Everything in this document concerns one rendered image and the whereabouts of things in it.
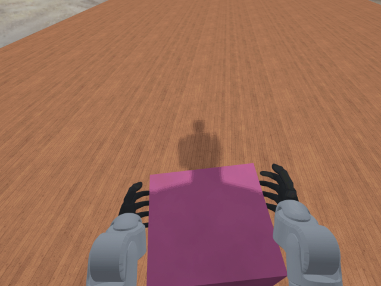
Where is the robot right hand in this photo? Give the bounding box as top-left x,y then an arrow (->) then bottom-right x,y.
259,163 -> 299,212

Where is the right robot forearm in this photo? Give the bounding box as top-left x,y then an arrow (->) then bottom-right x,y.
273,200 -> 343,286

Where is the robot left hand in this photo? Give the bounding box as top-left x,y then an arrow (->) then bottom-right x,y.
118,182 -> 149,228

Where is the left robot forearm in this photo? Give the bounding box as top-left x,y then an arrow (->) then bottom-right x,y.
86,213 -> 146,286

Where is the carton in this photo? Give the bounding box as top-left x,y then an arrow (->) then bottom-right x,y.
146,163 -> 287,286

